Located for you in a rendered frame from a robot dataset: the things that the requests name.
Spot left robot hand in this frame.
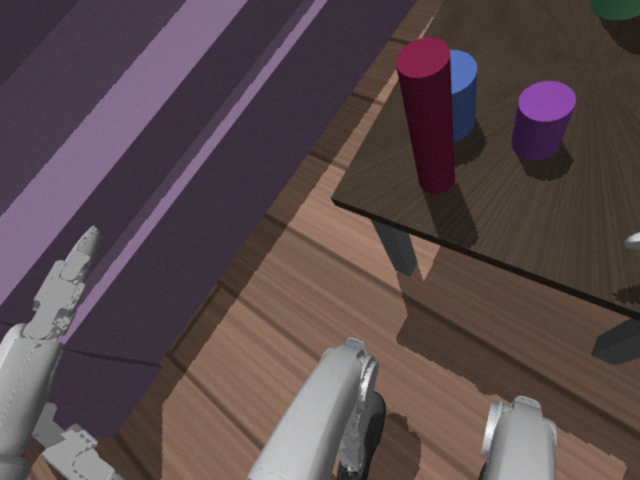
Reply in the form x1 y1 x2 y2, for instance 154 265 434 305
0 226 127 480

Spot coffee table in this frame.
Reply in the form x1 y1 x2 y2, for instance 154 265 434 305
331 0 640 365

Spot sofa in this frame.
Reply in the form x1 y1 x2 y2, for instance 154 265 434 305
0 0 417 443

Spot right robot hand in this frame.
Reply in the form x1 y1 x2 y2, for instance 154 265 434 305
624 232 640 250

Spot left robot arm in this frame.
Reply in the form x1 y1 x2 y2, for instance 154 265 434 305
0 455 32 480

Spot left robot foot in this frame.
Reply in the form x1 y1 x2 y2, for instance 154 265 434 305
337 391 386 480

